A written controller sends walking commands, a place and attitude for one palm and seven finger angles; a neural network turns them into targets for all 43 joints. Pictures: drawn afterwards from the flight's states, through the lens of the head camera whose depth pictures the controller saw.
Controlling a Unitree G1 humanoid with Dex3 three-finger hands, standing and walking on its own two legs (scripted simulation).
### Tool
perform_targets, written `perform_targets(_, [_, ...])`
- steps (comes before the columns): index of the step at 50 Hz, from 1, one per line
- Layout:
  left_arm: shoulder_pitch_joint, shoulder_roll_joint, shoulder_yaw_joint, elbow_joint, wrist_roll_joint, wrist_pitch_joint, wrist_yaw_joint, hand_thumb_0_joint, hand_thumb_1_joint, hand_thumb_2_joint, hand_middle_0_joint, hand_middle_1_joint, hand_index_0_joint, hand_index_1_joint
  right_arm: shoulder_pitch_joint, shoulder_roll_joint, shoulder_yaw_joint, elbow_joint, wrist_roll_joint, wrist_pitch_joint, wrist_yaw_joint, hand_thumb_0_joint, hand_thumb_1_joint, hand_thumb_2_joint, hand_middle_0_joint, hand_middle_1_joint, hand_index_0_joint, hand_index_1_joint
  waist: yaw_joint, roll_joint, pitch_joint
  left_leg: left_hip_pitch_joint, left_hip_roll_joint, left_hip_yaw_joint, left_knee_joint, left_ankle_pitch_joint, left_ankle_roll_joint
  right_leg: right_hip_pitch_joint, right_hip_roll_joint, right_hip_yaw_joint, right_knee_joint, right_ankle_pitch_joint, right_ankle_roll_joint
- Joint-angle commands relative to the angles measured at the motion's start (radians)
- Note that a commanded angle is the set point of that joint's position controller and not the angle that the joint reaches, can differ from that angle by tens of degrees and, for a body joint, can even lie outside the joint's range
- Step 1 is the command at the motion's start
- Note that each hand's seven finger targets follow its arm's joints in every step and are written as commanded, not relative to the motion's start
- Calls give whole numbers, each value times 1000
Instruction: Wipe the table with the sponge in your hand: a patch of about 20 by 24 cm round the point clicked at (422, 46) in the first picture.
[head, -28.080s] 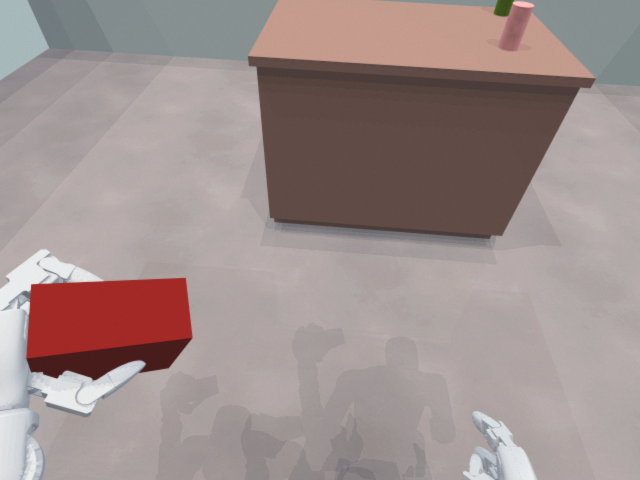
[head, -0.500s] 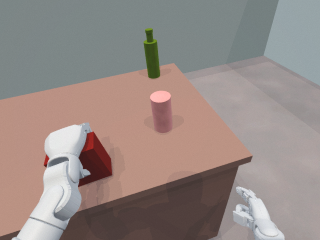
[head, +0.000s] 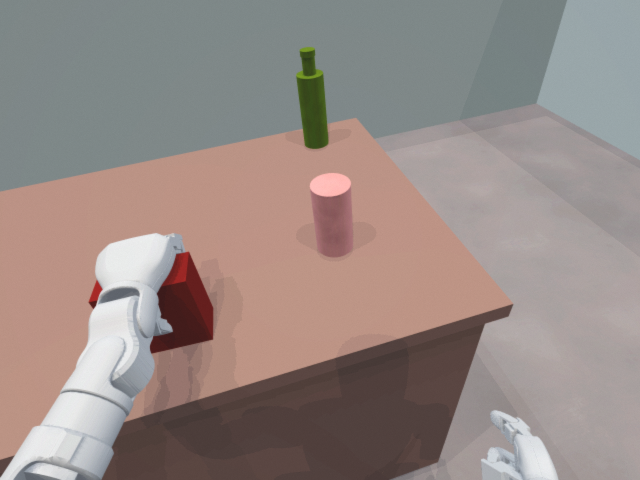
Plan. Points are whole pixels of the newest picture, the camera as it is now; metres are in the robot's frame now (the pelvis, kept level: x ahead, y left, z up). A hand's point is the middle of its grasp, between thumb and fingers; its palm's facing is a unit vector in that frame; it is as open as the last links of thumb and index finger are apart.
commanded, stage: wipe forward along the middle lane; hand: left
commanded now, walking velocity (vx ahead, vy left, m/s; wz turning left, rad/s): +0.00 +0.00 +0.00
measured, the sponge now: (163, 315) +0.30 +0.27 +0.06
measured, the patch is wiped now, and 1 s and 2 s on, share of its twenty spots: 1.00 1.00 1.00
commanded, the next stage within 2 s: slide back across to the first lane in 1.18 s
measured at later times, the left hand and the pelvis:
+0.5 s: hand (162, 266) +0.35 +0.28 +0.10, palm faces -0.06 -0.01 -1.00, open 10.1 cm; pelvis -0.01 +0.00 +0.00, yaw +0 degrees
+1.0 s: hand (161, 241) +0.40 +0.30 +0.11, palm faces -0.09 -0.01 -1.00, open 10.0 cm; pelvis -0.01 +0.00 -0.01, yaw -1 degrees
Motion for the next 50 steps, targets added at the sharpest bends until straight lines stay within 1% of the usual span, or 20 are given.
perform_targets(1, [-359,203,105,-46,13,-19,56,0,100,1300,-1200,-1600,-1200,-1600,-207,-103,-35,-163,2,-52,-11,0,-900,-900,200,300,200,300,-26,-161,-107,119,-69,49,-30,60,69,-102,10,29,-142,165,-8])
perform_targets(3, [-404,146,48,-6,14,-20,58,0,100,1300,-1200,-1600,-1200,-1600,-205,-94,-32,-162,8,-55,-15,0,-900,-900,200,300,200,300,-34,-161,-86,108,-73,46,-37,26,71,-129,10,18,-145,110,-6])
perform_targets(6, [-482,192,69,83,33,-20,63,0,100,1300,-1200,-1600,-1200,-1600,-184,-104,-33,-139,10,-50,-22,0,-900,-900,200,300,200,300,-40,-150,-79,99,-73,46,-42,-17,67,-153,9,24,-147,59,-11])
perform_targets(9, [-526,146,22,163,37,-23,60,0,100,1300,-1200,-1600,-1200,-1600,-165,-103,-33,-137,15,-46,-22,0,-900,-900,200,300,200,300,-48,-156,-98,80,-74,44,-35,-29,65,-162,9,14,-131,55,-10])
perform_targets(11, [-538,188,58,215,46,-30,63,0,100,1300,-1200,-1600,-1200,-1600,-145,-109,-36,-130,13,-36,-20,0,-900,-900,200,300,200,300,-48,-141,-117,74,-72,43,-31,-25,63,-157,9,17,-125,63,-14])
perform_targets(12, [-550,167,42,219,41,-36,64,0,100,1300,-1200,-1600,-1200,-1600,-137,-107,-36,-142,13,-34,-18,0,-900,-900,200,300,200,300,-46,-141,-133,66,-76,43,-24,-10,65,-144,9,14,-119,87,-12])
perform_targets(15, [-528,179,63,269,49,-48,66,0,100,1300,-1200,-1600,-1200,-1600,-122,-112,-42,-143,10,-21,-11,0,-900,-900,200,300,200,300,-45,-166,-144,52,-71,46,-7,23,66,-138,9,18,-113,139,-10])
perform_targets(19, [-551,165,53,310,51,-70,75,0,100,1300,-1200,-1600,-1200,-1600,-103,-113,-45,-147,12,-8,-7,0,-900,-900,200,300,200,300,-56,-161,-114,31,-68,46,-5,-1,67,-169,11,16,-113,114,-9])
perform_targets(25, [-657,217,74,390,67,-95,91,0,100,1300,-1200,-1600,-1200,-1600,-62,-120,-51,-127,12,-2,-14,0,-900,-900,200,300,200,300,-76,-179,-111,4,-69,45,-1,-33,71,-200,10,22,-115,70,-6])
perform_targets(26, [-676,250,99,402,72,-100,94,0,100,1300,-1200,-1600,-1200,-1600,-55,-123,-53,-121,12,-2,-14,0,-900,-900,200,300,200,300,-73,-166,-122,5,-65,40,-7,-36,68,-199,10,21,-113,61,-8])
perform_targets(27, [-706,230,73,407,73,-106,95,0,100,1300,-1200,-1600,-1200,-1600,-45,-123,-52,-124,13,-3,-14,0,-900,-900,200,300,200,300,-81,-169,-132,3,-68,43,0,-33,71,-199,11,20,-107,71,-6])
perform_targets(31, [-732,257,91,452,75,-118,101,0,100,1300,-1200,-1600,-1200,-1600,-25,-125,-57,-115,13,1,-11,0,-900,-900,200,300,200,300,-84,-138,-157,-1,-63,41,3,-28,69,-197,10,24,-103,79,-8])
perform_targets(33, [-734,282,105,501,83,-123,106,0,100,1300,-1200,-1600,-1200,-1600,-8,-129,-58,-109,13,3,-10,0,-900,-900,200,300,200,300,-87,-155,-149,-20,-62,43,10,-32,72,-203,10,25,-102,77,-6])
perform_targets(34, [-735,265,90,508,80,-126,105,0,100,1300,-1200,-1600,-1200,-1600,-4,-129,-58,-113,12,4,-9,0,-900,-900,200,300,200,300,-90,-159,-151,-25,-64,48,14,-30,74,-201,9,31,-106,85,-3])
perform_targets(36, [-779,315,121,521,84,-136,107,0,100,1300,-1200,-1600,-1200,-1600,8,-133,-58,-108,12,5,-9,0,-900,-900,200,300,200,300,-94,-137,-163,-35,-61,42,11,-35,73,-199,9,32,-102,77,-3])
perform_targets(42, [-764,350,141,574,93,-156,111,0,100,1300,-1200,-1600,-1200,-1600,50,-143,-64,-104,9,14,-1,0,-900,-900,200,300,200,300,-98,-149,-194,-59,-61,48,29,0,78,-178,12,37,-91,147,1])
perform_targets(44, [-796,352,134,592,98,-156,113,0,100,1300,-1200,-1600,-1200,-1600,59,-145,-65,-97,9,14,1,0,-900,-900,200,300,200,300,-114,-156,-173,-64,-56,51,33,-9,80,-201,12,39,-95,139,4])
perform_targets(46, [-805,409,180,586,100,-170,114,0,100,1300,-1200,-1600,-1200,-1600,68,-149,-67,-99,7,16,1,0,-900,-900,200,300,200,300,-103,-145,-218,-66,-55,48,36,18,80,-172,12,41,-87,178,0])
perform_targets(48, [-811,405,166,610,107,-171,116,0,100,1300,-1200,-1600,-1200,-1600,80,-152,-68,-95,8,19,1,0,-900,-900,200,300,200,300,-116,-142,-201,-75,-57,54,41,5,82,-186,12,44,-88,167,3])
perform_targets(50, [-802,409,166,629,112,-169,116,0,100,1300,-1200,-1600,-1200,-1600,88,-154,-68,-93,7,22,6,0,-900,-900,200,300,200,300,-113,-131,-201,-81,-57,55,44,12,81,-188,13,43,-86,180,1])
